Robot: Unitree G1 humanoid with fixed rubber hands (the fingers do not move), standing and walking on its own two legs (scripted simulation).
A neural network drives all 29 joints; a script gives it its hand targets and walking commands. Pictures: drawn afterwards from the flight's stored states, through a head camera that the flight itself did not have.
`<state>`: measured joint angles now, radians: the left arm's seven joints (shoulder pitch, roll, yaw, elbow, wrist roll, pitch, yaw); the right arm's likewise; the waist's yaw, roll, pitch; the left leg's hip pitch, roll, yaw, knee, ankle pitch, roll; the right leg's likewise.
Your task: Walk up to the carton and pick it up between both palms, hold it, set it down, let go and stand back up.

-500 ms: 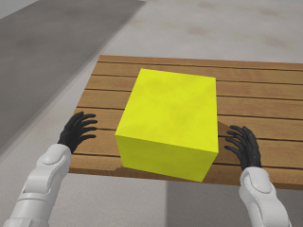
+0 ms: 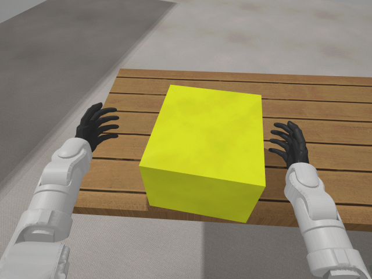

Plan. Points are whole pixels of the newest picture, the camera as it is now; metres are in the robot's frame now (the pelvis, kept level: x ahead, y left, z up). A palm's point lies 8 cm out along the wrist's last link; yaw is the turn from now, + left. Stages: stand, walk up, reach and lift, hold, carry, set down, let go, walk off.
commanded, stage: reach and lift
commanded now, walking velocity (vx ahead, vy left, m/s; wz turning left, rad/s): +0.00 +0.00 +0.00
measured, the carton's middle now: (205, 149) +0.45 -0.03 -0.01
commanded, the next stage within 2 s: none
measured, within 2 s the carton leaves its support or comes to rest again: neither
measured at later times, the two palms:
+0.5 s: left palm (99, 108) +0.44 +0.21 +0.15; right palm (300, 129) +0.40 -0.22 +0.12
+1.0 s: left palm (112, 130) +0.45 +0.20 +0.07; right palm (297, 141) +0.42 -0.24 +0.07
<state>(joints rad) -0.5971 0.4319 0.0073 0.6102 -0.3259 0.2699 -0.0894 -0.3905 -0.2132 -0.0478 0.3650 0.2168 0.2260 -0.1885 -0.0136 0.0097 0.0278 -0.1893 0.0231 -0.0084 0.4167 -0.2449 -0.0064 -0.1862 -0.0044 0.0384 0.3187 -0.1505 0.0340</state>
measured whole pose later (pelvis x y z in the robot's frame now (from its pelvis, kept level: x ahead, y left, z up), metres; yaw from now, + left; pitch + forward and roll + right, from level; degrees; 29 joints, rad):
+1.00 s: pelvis +0.00 -0.01 -0.01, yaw +0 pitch +12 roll -1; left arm -1.03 0.37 -0.19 1.52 -0.41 -0.24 -0.08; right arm -0.87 -0.25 -0.05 1.17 0.27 -0.12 -0.13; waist -0.06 0.01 -0.10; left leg -0.44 0.02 -0.01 0.48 -0.24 -0.01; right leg -0.46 0.00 0.04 0.42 -0.17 0.03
